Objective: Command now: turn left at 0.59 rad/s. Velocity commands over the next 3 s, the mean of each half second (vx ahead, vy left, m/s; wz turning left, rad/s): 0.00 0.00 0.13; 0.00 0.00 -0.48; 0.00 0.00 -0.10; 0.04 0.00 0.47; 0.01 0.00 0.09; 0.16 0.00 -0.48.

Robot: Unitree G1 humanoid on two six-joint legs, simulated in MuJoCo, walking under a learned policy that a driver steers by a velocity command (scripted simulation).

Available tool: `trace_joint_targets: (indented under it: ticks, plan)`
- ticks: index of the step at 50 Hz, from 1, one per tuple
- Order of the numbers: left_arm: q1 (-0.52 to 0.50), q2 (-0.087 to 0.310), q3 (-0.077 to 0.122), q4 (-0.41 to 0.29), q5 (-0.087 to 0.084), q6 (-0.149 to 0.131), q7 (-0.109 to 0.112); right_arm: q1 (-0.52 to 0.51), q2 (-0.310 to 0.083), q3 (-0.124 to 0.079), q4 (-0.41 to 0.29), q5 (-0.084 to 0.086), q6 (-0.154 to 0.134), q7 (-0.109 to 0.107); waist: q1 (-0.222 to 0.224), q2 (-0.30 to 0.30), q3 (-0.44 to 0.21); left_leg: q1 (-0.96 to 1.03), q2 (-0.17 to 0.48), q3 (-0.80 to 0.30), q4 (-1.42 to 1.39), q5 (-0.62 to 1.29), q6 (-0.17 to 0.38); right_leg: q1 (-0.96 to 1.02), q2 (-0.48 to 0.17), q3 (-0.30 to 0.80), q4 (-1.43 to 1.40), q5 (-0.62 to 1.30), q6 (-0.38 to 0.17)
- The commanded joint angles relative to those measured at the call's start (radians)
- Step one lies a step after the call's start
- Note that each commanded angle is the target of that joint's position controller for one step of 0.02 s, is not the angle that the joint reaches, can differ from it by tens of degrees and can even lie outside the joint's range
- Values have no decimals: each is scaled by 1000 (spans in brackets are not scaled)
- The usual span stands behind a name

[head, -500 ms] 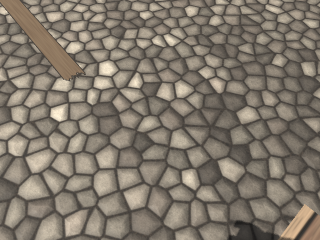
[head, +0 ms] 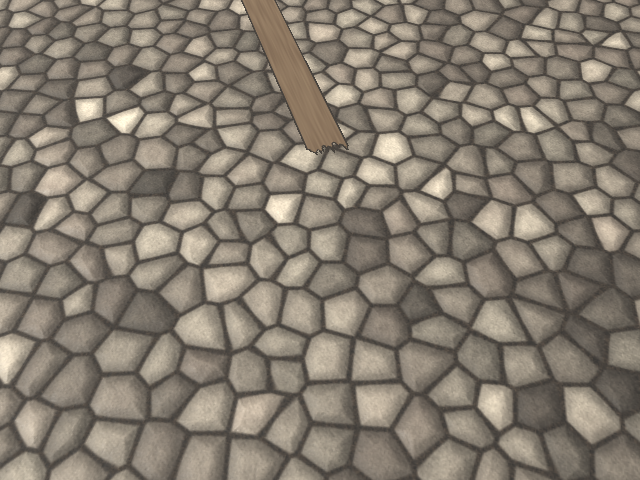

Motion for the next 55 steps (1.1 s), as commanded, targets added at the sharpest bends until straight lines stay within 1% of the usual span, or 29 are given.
trace_joint_targets:
  ticks: [1, 2, 3, 4, 5, 6, 8, 9, 13, 15, 17, 19, 22, 24, 25, 26, 28, 29, 31, 34, 36, 39, 40, 41, 42, 43, 45, 50, 55]
  plan:
    - [-24, 215, 62, -52, -23, -12, -5, 5, -93, -32, -82, 1, -8, 12, -15, -187, -126, 59, -22, 61, -200, 87, 51, 134, -238, 144, -45, 405, -186]
    - [-25, 202, 59, -45, -33, -13, -6, 45, -96, -37, -66, 0, -8, 13, -39, -168, -132, 145, -42, 74, -318, 182, 83, 98, -219, 110, 13, 361, -146]
    - [36, 163, 48, -18, -27, -17, -11, 81, -128, -50, -55, -4, -9, 4, -42, -79, -148, 292, -34, 11, -410, 325, 121, -5, -173, 54, 120, 244, -76]
    - [39, 89, 22, -40, 24, -19, -18, 112, -230, -71, -69, -6, -16, -13, -27, 203, -170, 477, 204, -309, -424, 690, 206, -265, -62, -36, 404, -177, 25]
    - [-36, 100, 22, -85, 28, -19, -7, 87, -262, -67, -91, -42, -38, -8, -57, 290, -179, 388, 389, -495, -418, 808, 419, -414, 47, 60, 619, -446, 69]
    - [-69, 154, 38, -80, 9, -13, 0, 89, -202, -50, -82, -50, -61, -1, -91, 178, -190, 356, 344, -421, -433, 754, 433, -405, 21, 143, 724, -423, 70]
    - [-39, 152, 44, -46, -2, -6, 7, -3, -151, -31, -63, -34, -78, -6, -36, 119, -143, 314, 217, -272, -429, 609, 321, -396, 2, 170, 701, -277, 61]
    - [-29, 158, 46, -38, 6, -1, 10, -35, -131, -21, -60, -21, -78, -10, -25, 128, -133, 299, 199, -245, -426, 647, 303, -383, 5, 166, 690, -217, 71]
    - [42, 91, 21, 7, -6, 4, -5, -75, -36, 20, -32, -40, -85, -21, 4, 120, -170, 270, 148, -130, -435, 632, 282, -214, -2, 159, 500, -89, 93]
    - [5, 69, 4, 2, -3, 6, -11, -63, -43, 20, -3, -49, -87, -20, -26, 131, -144, 244, 150, -122, -450, 529, 280, -131, -7, 148, 346, -93, 90]
    - [-11, 104, 7, -10, -7, 9, -12, -49, -85, 10, 25, -54, -84, -17, -44, 138, -110, 223, 178, -155, -459, 432, 299, -99, 3, 133, 279, -129, 81]
    - [-7, 140, 16, -19, -15, 9, -10, -60, -123, -2, 38, -42, -77, -19, -45, 132, -74, 217, 206, -190, -450, 377, 311, -114, 16, 119, 244, -149, 66]
    - [34, 129, 13, -16, -10, 3, -12, -67, -138, -11, 57, -20, -66, -30, -15, 99, -63, 231, 213, -183, -400, 422, 286, -83, 32, 95, 115, -28, 28]
    - [37, 182, 24, -30, 0, -2, -12, -29, -121, -16, 65, -25, -68, -40, -31, -8, -83, 214, 137, -107, -301, 330, 204, -24, -14, 182, 60, 338, -27]
    - [43, 225, 39, -21, -12, -1, -9, -28, -95, -15, 46, -43, -72, -44, -62, -153, -104, 169, 29, 7, -220, 248, 142, -8, -69, 285, 48, 421, -95]
    - [65, 221, 44, -30, -15, -4, -9, -95, -77, -12, 33, -48, -70, -49, -15, -208, -104, 102, -57, 71, -97, 162, 84, 8, -142, 429, -31, 390, -182]
    - [105, 210, 40, -28, 12, -21, -3, -174, -42, -10, 5, -31, -65, -50, 42, -272, -97, -106, -116, -20, 176, -243, 62, 104, -255, 620, -133, 404, -313]
    - [95, 215, 41, -31, 12, -37, -3, -150, -55, -17, 8, -20, -61, -44, 28, -213, -102, -157, -94, -74, 297, -282, 59, 126, -255, 605, -120, 433, -318]
    - [13, 210, 45, -46, -17, -39, 3, -101, -61, -21, 23, -17, -62, -39, -22, -125, -104, -159, -49, -88, 192, -179, 49, 132, -182, 493, -84, 425, -232]
    - [-5, 208, 52, -54, -23, 3, 15, -95, -25, -9, 30, -15, -78, -27, -8, -159, -143, -31, -78, -45, 2, -66, 15, 102, -120, 458, -57, 431, -198]
    - [-15, 214, 57, -67, -24, 20, 14, -55, -43, -14, 41, -3, -83, -14, -7, -186, -161, 58, -94, -34, -125, 5, 15, 71, -110, 479, -49, 387, -190]
    - [-36, 177, 45, -83, -35, 27, 13, 51, -85, -36, 75, -12, -84, -10, -50, -145, -157, 282, -64, -35, -418, 226, 53, -75, -35, 481, 20, 103, -105]
    - [10, 109, 27, -80, -12, 25, 8, 79, -168, -55, 65, -30, -80, -22, -28, 79, -161, 380, 163, -266, -482, 261, 132, -227, 72, 368, 248, -169, -34]
    - [20, 125, 37, -112, -15, 12, 11, 43, -237, -64, 49, -69, -78, -16, -7, 288, -118, 270, 365, -528, -527, 313, 302, -375, 164, 263, 459, -417, 13]
    - [25, 201, 58, -97, -12, 5, 13, 0, -183, -46, 20, -79, -92, -15, -9, 192, -92, 214, 374, -536, -553, 260, 361, -374, 104, 308, 645, -388, 26]
    - [34, 230, 75, -72, -22, 11, 13, -60, -127, -29, 15, -69, -101, -18, 16, 121, -55, 181, 313, -415, -542, 221, 323, -375, 92, 308, 712, -312, 30]
    - [66, 197, 74, -39, -17, 30, 20, -111, -95, -18, 8, -37, -109, -30, 21, 103, -29, 206, 224, -259, -527, 234, 265, -405, 78, 285, 764, -186, 59]
    - [-35, 128, 45, -110, -23, 26, 2, 16, -106, -18, 38, -41, -93, -57, -62, 117, -75, 358, 226, -140, -509, 413, 311, -427, 51, 215, 625, -124, 116]
    - [-41, 94, 18, -134, -9, 25, -14, -5, -156, -32, 46, -24, -81, -32, -63, 135, -106, 322, 245, -83, -480, 523, 329, -231, 39, 144, 370, -189, 94]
